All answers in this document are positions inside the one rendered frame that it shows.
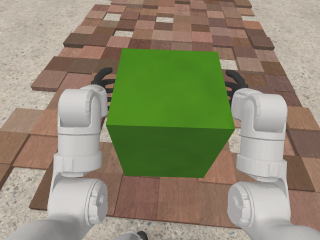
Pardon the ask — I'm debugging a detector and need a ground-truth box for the robot left upper arm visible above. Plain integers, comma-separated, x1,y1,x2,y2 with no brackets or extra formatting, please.
4,177,108,240

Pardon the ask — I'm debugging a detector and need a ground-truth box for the left robot forearm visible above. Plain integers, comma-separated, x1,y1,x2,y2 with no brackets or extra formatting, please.
47,84,108,215

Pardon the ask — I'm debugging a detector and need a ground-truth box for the left robot hand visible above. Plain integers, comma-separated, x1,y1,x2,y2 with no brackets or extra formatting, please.
91,67,116,111

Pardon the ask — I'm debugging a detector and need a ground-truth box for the robot right upper arm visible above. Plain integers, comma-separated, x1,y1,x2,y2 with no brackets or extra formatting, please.
227,181,320,240

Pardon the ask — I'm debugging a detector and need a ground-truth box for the right robot forearm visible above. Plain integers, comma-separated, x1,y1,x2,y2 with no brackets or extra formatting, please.
231,88,291,218

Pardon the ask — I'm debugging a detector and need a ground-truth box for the right robot hand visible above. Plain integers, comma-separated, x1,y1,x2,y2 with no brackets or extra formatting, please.
224,69,249,109

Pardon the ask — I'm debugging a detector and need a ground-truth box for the carton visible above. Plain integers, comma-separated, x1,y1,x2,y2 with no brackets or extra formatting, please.
106,48,235,178

